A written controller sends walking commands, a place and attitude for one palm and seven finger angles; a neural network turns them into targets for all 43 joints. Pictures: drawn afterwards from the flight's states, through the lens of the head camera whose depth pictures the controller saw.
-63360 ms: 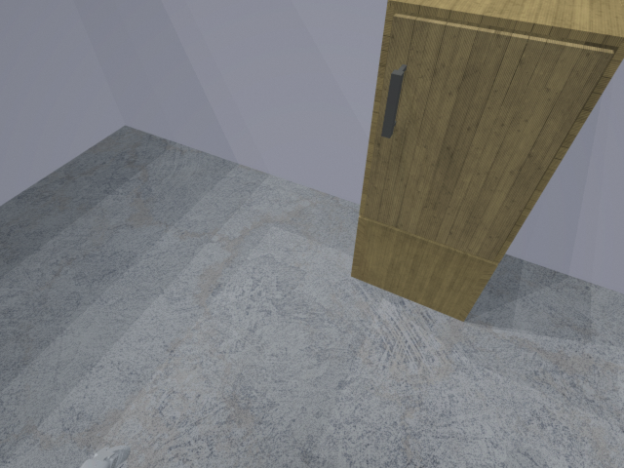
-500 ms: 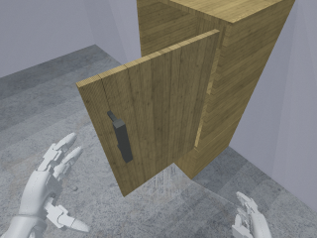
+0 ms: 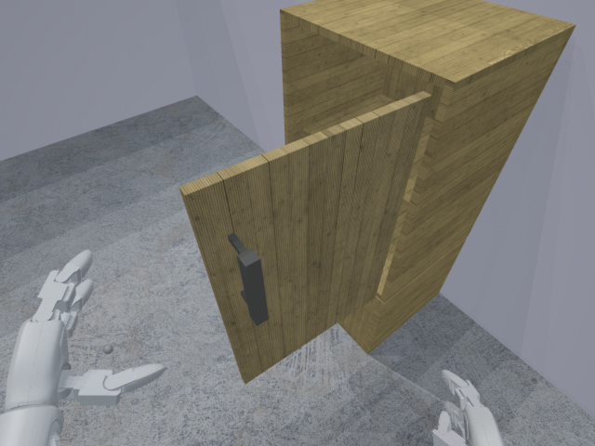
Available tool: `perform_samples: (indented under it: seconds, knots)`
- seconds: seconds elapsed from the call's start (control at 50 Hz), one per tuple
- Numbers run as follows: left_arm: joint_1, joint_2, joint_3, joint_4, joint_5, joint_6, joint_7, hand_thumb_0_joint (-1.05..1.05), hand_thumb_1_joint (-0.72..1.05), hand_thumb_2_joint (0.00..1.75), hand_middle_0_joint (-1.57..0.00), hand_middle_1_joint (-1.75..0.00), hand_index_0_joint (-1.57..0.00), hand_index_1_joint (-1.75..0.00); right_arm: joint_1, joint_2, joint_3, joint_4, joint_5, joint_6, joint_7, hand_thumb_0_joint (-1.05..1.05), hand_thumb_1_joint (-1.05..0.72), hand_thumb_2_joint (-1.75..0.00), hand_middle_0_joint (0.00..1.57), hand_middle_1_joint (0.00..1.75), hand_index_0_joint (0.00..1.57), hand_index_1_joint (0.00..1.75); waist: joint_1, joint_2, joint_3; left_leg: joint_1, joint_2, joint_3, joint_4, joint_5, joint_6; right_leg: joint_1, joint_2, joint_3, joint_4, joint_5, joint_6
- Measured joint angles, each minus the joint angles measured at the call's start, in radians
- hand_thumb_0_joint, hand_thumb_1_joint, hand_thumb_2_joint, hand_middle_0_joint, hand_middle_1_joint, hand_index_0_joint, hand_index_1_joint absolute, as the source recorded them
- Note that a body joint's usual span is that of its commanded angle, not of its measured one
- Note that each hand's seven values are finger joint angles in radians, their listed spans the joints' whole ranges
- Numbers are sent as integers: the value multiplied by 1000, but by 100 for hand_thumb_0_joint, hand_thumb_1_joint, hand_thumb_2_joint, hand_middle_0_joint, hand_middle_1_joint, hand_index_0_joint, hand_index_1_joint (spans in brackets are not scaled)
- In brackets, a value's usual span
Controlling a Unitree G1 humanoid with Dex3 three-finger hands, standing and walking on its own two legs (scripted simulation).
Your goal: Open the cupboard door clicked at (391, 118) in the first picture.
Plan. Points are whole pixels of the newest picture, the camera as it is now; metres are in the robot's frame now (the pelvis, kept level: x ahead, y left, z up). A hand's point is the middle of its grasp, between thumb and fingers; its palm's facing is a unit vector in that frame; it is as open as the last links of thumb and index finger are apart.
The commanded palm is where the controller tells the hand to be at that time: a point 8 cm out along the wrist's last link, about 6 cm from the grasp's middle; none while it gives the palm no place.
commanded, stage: draw the hand back to the body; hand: left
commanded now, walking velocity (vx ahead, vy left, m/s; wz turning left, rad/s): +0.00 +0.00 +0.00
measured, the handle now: (247, 280) +0.33 +0.12 +0.04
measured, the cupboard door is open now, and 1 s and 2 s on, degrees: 86 86 86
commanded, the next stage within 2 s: step back with the hand held close in 0.80 s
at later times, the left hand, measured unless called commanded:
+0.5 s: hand (64, 300) +0.21 +0.26 +0.17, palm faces +0.47 -0.78 -0.41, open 8.3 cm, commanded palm +0.16 +0.29 +0.18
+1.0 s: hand (73, 309) +0.19 +0.24 +0.18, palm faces +0.46 -0.78 -0.42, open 7.4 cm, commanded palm +0.14 +0.27 +0.19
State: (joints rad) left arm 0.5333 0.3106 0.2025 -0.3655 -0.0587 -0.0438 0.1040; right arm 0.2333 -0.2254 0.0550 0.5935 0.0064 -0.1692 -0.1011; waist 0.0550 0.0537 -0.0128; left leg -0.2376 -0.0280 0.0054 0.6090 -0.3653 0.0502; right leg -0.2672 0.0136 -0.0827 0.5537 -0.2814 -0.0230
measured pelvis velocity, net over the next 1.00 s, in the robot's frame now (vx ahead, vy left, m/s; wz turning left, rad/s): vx -0.01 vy -0.03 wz -0.01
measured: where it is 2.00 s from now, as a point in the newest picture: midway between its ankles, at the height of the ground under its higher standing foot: outside the picture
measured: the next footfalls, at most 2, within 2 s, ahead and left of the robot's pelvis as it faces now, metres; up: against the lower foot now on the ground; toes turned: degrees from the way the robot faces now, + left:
none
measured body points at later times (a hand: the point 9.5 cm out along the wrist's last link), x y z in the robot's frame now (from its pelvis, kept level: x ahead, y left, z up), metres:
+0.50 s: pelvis +0.01 -0.01 +0.01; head +0.00 -0.02 +0.46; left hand +0.18 +0.30 +0.19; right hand +0.20 -0.22 -0.07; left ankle -0.02 +0.08 -0.73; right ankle +0.01 -0.11 -0.73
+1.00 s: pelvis -0.01 -0.03 +0.01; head -0.02 -0.05 +0.46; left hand +0.16 +0.28 +0.20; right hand +0.18 -0.25 -0.08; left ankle -0.02 +0.08 -0.73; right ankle +0.01 -0.11 -0.73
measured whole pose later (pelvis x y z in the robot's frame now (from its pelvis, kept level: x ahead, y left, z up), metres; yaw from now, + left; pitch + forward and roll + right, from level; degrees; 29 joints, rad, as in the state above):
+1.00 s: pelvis -0.01 -0.03 +0.01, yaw -1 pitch -4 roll -1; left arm 0.43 0.34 0.36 -0.35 -0.05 -0.13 0.11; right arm 0.18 -0.23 0.02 0.64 0.01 -0.10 -0.06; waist 0.05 0.08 0.03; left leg -0.08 0.00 0.00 0.42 -0.26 0.02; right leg -0.10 0.05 -0.08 0.35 -0.17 -0.06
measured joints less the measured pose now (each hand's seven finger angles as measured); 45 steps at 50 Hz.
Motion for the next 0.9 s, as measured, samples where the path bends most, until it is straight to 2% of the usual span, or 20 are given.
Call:
perform_samples:
  seconds: [0.1,0.24,0.54,0.7,0.9]
  knots:
    - [-18,7,21,-11,18,-3,25,0,5,53,-17,-30,-17,-30,-7,-3,-2,27,-5,6,8,1,-90,-90,20,30,20,30,7,7,13,70,-8,2,-75,26,3,64,-6,5,-62,19,6]
    - [-33,17,62,-20,20,-19,20,0,29,63,-18,-30,-18,-30,-31,3,-10,40,-9,28,28,1,-90,-90,20,30,20,30,10,14,20,140,-10,11,-155,55,2,124,-4,17,-126,42,7]
    - [-84,27,146,0,7,-31,15,1,77,84,-20,-30,-20,-30,-52,-5,-30,51,-9,67,41,1,-90,-90,20,30,20,30,19,14,40,195,4,10,-215,83,-12,179,12,17,-187,71,-7]
    - [-71,15,121,14,7,-29,7,2,87,89,-21,-30,-20,-30,-48,-4,-36,60,-9,72,38,1,-90,-90,20,30,20,30,16,15,45,202,12,11,-222,93,-20,183,19,17,-193,80,-17]
    - [-79,22,134,24,4,-50,9,2,89,90,-21,-30,-21,-30,-49,-1,-39,72,-7,62,36,1,-90,-90,20,30,20,30,12,24,52,208,22,10,-224,103,-30,192,29,15,-201,94,-28]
